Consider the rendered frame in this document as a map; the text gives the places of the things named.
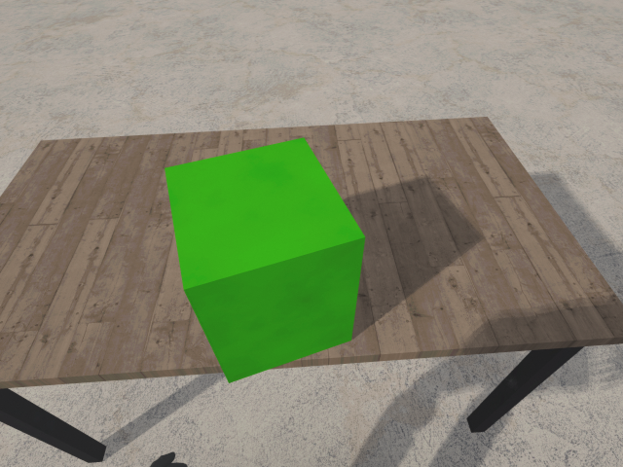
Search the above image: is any table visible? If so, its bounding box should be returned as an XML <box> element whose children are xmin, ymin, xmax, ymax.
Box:
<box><xmin>0</xmin><ymin>117</ymin><xmax>623</xmax><ymax>463</ymax></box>

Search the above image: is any carton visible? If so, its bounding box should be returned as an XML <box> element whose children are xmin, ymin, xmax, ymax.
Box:
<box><xmin>165</xmin><ymin>138</ymin><xmax>365</xmax><ymax>383</ymax></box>

